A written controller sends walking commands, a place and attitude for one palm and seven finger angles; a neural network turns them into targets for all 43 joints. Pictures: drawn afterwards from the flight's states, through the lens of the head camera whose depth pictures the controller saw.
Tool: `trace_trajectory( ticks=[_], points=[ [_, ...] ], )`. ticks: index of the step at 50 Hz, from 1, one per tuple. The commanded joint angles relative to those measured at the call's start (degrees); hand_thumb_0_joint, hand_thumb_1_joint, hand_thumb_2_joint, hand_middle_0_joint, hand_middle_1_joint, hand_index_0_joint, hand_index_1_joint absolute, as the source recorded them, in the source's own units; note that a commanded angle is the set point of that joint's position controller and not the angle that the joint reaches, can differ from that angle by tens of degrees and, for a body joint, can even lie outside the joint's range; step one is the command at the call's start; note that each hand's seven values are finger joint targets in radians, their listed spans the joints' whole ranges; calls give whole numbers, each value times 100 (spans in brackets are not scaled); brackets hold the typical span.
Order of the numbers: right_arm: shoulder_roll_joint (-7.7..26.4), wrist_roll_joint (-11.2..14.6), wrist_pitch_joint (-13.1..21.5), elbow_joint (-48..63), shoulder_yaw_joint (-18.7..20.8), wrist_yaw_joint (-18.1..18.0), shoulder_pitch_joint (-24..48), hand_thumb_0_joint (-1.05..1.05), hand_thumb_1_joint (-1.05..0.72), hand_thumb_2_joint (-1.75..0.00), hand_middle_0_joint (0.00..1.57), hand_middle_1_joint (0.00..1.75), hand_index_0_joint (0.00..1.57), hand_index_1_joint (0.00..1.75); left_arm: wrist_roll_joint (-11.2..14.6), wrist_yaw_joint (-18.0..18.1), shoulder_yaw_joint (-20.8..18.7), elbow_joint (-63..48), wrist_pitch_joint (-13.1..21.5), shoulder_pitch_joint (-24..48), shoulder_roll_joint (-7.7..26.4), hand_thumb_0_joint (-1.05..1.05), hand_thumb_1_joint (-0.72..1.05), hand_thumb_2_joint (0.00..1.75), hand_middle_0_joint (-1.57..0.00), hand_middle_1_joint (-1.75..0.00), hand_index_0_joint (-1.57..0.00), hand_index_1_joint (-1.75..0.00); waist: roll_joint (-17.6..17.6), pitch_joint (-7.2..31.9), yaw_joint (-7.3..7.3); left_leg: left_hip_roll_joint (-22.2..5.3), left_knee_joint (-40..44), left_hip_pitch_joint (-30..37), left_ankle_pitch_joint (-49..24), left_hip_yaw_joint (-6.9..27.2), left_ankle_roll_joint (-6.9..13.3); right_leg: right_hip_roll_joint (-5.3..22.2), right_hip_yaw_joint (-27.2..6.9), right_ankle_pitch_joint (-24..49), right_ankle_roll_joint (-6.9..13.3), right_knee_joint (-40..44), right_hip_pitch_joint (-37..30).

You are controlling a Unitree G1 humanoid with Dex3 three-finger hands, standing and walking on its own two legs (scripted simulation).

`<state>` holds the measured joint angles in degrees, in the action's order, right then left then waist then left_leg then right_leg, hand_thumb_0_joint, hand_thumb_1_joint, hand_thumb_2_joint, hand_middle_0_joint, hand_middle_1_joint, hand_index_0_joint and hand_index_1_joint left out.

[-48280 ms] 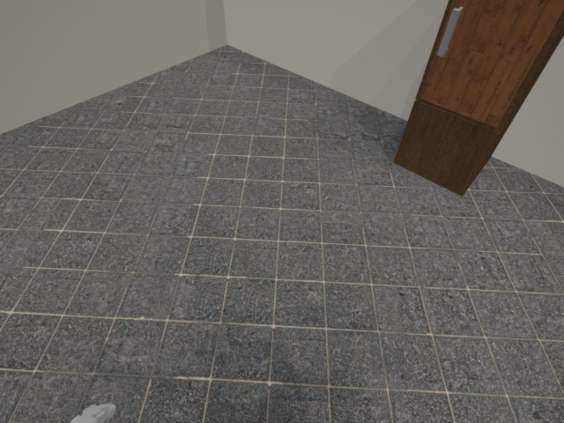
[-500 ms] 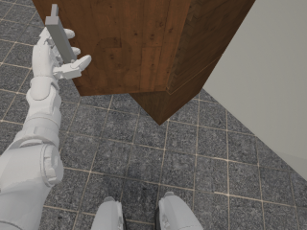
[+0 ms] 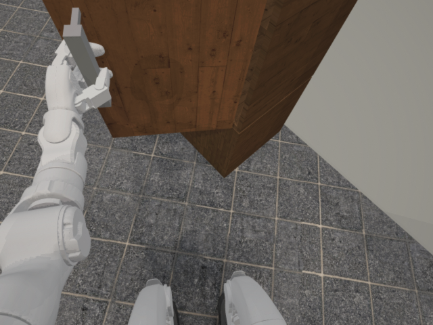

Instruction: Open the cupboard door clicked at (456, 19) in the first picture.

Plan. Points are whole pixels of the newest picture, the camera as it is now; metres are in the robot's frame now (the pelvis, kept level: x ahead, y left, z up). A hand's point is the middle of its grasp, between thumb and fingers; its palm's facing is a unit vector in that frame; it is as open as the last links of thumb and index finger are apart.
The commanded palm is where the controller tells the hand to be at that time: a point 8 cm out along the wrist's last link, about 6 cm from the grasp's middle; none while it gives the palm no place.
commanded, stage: pull the door open along its arc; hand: left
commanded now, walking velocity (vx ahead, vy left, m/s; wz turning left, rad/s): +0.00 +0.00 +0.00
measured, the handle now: (91, 62) +0.59 +0.17 +0.06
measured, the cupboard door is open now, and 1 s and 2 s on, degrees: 56 99 98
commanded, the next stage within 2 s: open thumb and fingers to let go in 0.82 s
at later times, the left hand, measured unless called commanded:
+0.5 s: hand (144, 153) +0.39 +0.08 +0.07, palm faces +0.20 -0.97 +0.11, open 6.6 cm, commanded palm +0.33 +0.14 +0.06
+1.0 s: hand (193, 184) +0.33 +0.01 +0.07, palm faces +0.38 -0.92 -0.06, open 7.1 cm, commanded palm +0.28 +0.06 +0.06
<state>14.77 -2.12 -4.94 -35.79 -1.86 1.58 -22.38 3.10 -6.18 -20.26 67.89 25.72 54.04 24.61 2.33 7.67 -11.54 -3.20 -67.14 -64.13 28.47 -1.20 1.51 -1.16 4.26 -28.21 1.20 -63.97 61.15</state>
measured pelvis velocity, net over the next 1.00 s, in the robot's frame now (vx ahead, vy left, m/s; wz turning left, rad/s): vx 0.03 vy -0.07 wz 0.10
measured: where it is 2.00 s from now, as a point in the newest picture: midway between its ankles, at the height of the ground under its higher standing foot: outside the picture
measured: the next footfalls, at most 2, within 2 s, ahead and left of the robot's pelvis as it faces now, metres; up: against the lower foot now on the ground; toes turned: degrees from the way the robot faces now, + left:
none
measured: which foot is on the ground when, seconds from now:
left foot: down 0.00-1.00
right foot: down 0.00-1.00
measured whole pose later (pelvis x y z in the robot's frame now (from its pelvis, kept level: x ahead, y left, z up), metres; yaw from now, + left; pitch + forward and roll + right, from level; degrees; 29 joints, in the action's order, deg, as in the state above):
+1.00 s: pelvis +0.03 -0.07 +0.02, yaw +6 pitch +15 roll +2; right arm 10.9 -5.1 1.2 -32.9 -0.4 2.0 -9.4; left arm -6.6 33.4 12.9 15.0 17.5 -1.0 -6.2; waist 1.4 9.7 -1.5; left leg -1.2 -57.9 -46.3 26.7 2.6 -3.1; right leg -0.1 7.4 -31.8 6.3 -60.5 44.5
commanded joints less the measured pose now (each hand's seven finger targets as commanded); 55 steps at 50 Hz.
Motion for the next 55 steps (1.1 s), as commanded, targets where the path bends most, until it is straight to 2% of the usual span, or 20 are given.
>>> trace_trajectory(
  ticks=[1,7,10,15,16,17,18,21,23,26,30,32,36,37,39,42,46,49,51,55],
  points=[
    [1016,25,67,333,396,-10,-955,0,-90,-90,20,30,20,30,105,-142,28,-1251,401,1625,927,0,90,90,-40,-135,-40,-135,507,2945,184,171,697,2628,-2363,424,-18,-209,-173,2047,22,746,-1247],
    [944,134,34,606,455,17,-746,0,-90,-90,20,30,20,30,280,-174,102,-1958,333,333,629,0,90,90,-40,-135,-40,-135,289,2980,493,236,888,2479,-2397,219,-4,-193,-229,2478,6,848,-1931],
    [880,195,41,759,488,56,-592,0,-90,-90,20,30,20,30,446,-161,318,-2495,252,-557,183,0,90,90,-40,-135,-40,-135,-47,2728,589,266,1030,2371,-2384,107,14,-195,-231,2711,-17,986,-2284],
    [769,255,135,1016,542,143,-282,0,-90,-90,20,30,20,30,607,-44,825,-3783,230,-2192,-556,0,90,90,-40,-135,-40,-135,-159,2563,853,288,1225,2506,-2590,-10,1,-148,-219,3105,-5,1063,-2705],
    [613,190,216,1090,519,147,-98,0,-90,-90,20,30,20,30,1017,786,129,-4260,226,-2374,-790,0,90,90,-40,-135,-40,-135,-4,2531,1284,267,1303,2558,-2838,-37,-64,-155,-115,3051,10,1064,-2753],
    [549,154,277,1071,481,210,-1,0,-90,-90,20,30,20,30,844,1205,817,-4201,143,-2800,-1474,0,90,90,-40,-135,-40,-135,-55,2205,1089,246,1324,2630,-2787,-26,-107,-166,-53,2907,-25,1081,-2494],
    [539,149,307,1060,495,260,53,0,-90,-90,20,30,20,30,767,1470,1044,-4482,125,-2919,-1746,0,90,90,-40,-135,-40,-135,-75,2074,1039,205,1324,2695,-2771,18,-144,-140,1,2749,-24,1082,-2342],
    [534,29,347,1094,528,323,153,0,-90,-90,20,30,20,30,379,2265,1175,-5040,140,-3443,-1849,0,90,90,-40,-135,-40,-135,-489,2037,1105,216,1308,2629,-2761,53,-148,-122,-2,2818,1,1020,-2543],
    [416,-53,383,1131,541,374,306,0,-90,-90,20,30,20,30,12,2766,1682,-5368,143,-3708,-2378,0,90,90,-40,-135,-40,-135,-405,2098,1102,235,1282,2702,-2804,26,-148,-71,-26,2928,-2,965,-2573],
    [324,-132,413,1211,536,382,555,0,-90,-90,20,30,20,30,-436,3429,1996,-5750,77,-4202,-2653,0,90,90,-40,-135,-40,-135,-432,2107,1211,259,1282,2709,-2757,24,-152,-35,-74,2947,40,969,-2714],
    [102,-225,481,1310,437,354,953,0,-90,-90,20,30,20,30,-1013,3907,2604,-6285,-187,-5073,-3176,0,90,90,-40,-135,-40,-135,-389,2094,1316,307,1311,2716,-2577,-35,-167,17,-87,2981,90,993,-2914],
    [7,-245,532,1367,393,302,1119,0,-90,-90,20,30,20,30,-1161,3988,2803,-6528,-349,-5674,-3356,0,90,90,-40,-135,-40,-135,-434,2077,1388,324,1339,2727,-2534,-37,-170,27,-90,3035,115,1045,-3080],
    [-45,-151,615,1425,306,202,1464,0,-90,-90,20,30,20,30,-762,3911,3072,-6837,-711,-6387,-3676,0,90,90,-40,-135,-40,-135,-995,1752,1343,405,1433,2636,-1984,20,-190,143,-246,3178,-14,1481,-3485],
    [-78,-136,632,1415,278,179,1549,0,-90,-90,20,30,20,30,-719,3882,3161,-6954,-759,-6428,-3721,0,90,90,-40,-135,-40,-135,-952,1649,1299,417,1418,2617,-1886,14,-194,192,-327,3261,-62,1535,-3464],
    [-102,-146,662,1339,236,138,1538,0,-90,-90,20,30,20,30,-764,3888,3289,-6875,-827,-6108,-3766,0,90,90,-40,-135,-40,-135,-939,1358,1159,439,1383,2570,-1732,71,-204,271,-424,3367,-123,1616,-3341],
    [-135,-200,810,1211,232,159,1538,0,-90,-90,20,30,20,30,-941,3985,3645,-6699,-842,-5507,-4178,0,90,90,-40,-135,-40,-135,-570,1205,964,439,1221,2561,-1682,125,-203,344,-476,3389,-168,1604,-2963],
    [-76,-294,879,917,265,41,1372,0,-90,-90,20,30,20,30,-1091,4141,3129,-6360,-599,-4184,-3540,0,90,90,-40,-135,-40,-135,-729,1303,776,463,956,2120,-1488,251,-214,517,-832,3504,-268,1543,-2854],
    [-68,-298,883,924,336,4,1372,0,-90,-90,20,30,20,30,-975,4020,3056,-6193,-468,-4515,-3514,0,69,81,-38,-133,-38,-133,-853,1802,931,508,896,1889,-1412,250,-237,663,-1119,3803,-334,1548,-3333],
    [-42,-275,856,905,381,-28,1343,0,-90,-90,20,30,20,30,-898,3903,3056,-6163,-415,-4470,-3470,0,55,75,-38,-131,-38,-131,-1032,1983,922,516,890,1799,-1429,255,-233,724,-1246,4096,-375,1564,-3597],
    [20,-238,807,861,438,-58,1311,0,-90,-90,20,30,20,30,-792,3745,3048,-6165,-312,-4224,-3406,0,27,63,-35,-128,-35,-128,-1129,1961,891,520,920,1677,-1232,262,-212,799,-1382,3821,-415,1673,-3672]
  ],
)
